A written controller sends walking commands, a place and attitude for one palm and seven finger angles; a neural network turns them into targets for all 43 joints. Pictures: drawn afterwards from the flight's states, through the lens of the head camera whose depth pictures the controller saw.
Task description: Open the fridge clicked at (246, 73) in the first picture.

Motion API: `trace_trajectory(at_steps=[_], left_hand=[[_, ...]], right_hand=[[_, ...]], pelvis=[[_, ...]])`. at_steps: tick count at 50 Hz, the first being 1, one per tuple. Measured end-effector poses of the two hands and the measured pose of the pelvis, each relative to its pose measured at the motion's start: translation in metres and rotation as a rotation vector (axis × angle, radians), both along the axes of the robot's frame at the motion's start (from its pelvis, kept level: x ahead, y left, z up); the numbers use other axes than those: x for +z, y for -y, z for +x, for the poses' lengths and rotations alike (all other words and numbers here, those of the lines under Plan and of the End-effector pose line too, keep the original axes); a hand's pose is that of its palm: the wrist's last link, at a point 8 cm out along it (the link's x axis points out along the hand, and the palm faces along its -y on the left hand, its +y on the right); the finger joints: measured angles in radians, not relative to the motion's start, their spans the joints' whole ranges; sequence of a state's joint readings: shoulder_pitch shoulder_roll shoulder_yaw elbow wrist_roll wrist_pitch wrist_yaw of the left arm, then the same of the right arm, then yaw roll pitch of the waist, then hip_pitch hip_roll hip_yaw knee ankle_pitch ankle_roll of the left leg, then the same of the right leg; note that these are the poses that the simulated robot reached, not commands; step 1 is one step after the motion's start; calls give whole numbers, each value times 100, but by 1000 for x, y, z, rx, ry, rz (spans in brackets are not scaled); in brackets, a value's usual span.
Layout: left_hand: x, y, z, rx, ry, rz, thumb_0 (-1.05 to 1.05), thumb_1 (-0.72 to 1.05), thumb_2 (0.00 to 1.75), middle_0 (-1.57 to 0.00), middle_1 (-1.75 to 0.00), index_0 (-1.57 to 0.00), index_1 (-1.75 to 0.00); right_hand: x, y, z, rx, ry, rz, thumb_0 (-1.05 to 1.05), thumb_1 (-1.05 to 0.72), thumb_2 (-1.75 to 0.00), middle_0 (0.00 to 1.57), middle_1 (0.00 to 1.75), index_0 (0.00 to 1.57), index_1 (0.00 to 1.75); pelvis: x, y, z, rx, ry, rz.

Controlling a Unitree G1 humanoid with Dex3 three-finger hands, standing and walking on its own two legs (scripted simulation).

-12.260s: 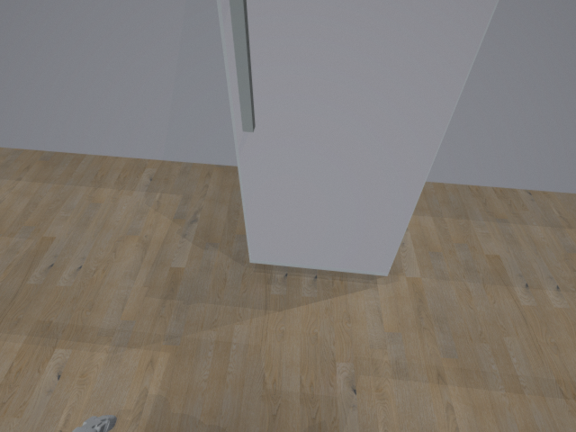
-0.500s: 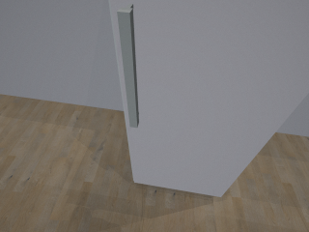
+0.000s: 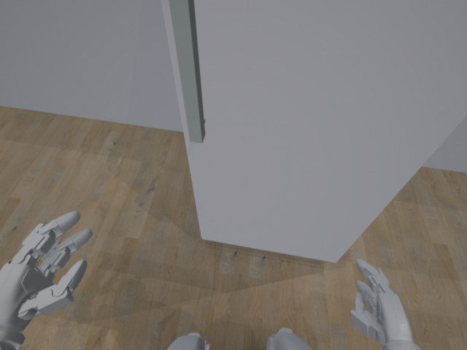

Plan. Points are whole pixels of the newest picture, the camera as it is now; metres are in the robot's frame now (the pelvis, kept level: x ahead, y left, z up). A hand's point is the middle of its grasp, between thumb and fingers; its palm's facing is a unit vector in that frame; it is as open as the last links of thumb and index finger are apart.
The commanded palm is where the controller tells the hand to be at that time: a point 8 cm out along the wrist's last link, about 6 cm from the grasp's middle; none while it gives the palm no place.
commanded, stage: raise the hand to about handle height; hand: left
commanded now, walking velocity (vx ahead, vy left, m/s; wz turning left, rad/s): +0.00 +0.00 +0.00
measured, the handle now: (191, 49) +0.54 +0.12 +0.22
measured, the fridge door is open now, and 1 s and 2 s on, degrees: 0 0 0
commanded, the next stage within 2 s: move the hooked fingers beside the handle in 1.70 s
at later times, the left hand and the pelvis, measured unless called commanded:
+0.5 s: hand (32, 229) +0.24 +0.29 +0.13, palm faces -0.04 -1.00 -0.06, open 11.5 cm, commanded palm +0.21 +0.34 +0.15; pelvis +0.01 +0.03 +0.03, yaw +1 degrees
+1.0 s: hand out of the picture +0.29 +0.31 +0.22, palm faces -0.01 -0.99 -0.12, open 13.8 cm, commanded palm +0.26 +0.36 +0.23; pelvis +0.04 +0.04 +0.06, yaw +1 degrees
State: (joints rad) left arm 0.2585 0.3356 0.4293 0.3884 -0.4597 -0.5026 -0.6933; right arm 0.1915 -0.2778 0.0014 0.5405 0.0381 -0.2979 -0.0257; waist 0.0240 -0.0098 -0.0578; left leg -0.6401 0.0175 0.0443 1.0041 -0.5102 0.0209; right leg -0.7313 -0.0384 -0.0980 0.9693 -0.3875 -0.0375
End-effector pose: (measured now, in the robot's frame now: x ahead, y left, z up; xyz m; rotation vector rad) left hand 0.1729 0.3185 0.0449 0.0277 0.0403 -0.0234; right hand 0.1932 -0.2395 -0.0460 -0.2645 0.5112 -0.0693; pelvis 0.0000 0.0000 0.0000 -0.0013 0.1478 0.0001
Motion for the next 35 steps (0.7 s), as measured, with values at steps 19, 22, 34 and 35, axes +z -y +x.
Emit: trace_trajectory(at_steps=[19, 22, 34, 35], left_hand=[[72, -21, 41, -22, 27, 39, 1, 19, 60, -26, -76, -25, -76], [79, -23, 45, -24, 28, 37, 1, 12, 57, -26, -80, -25, -80], [119, -37, 67, -6, 72, 58, 0, -16, 45, -28, -98, -27, -98], [123, -39, 70, -5, 74, 60, 0, -18, 44, -28, -100, -27, -100]], right_hand=[[17, -21, -32, -49, -38, 3, 1, -90, -90, 20, 30, 21, 30], [20, -25, -31, -49, -38, 4, 1, -90, -90, 20, 30, 21, 30], [39, -49, -1, -21, 9, 10, 1, -90, -90, 20, 30, 20, 30], [41, -51, 2, -17, 12, 13, 1, -90, -90, 20, 30, 20, 30]], pelvis=[[25, -19, 7, 15, 53, -34], [29, -23, 10, 14, 62, -35], [44, -38, 26, 21, 114, -40], [45, -38, 28, 22, 118, -39]])
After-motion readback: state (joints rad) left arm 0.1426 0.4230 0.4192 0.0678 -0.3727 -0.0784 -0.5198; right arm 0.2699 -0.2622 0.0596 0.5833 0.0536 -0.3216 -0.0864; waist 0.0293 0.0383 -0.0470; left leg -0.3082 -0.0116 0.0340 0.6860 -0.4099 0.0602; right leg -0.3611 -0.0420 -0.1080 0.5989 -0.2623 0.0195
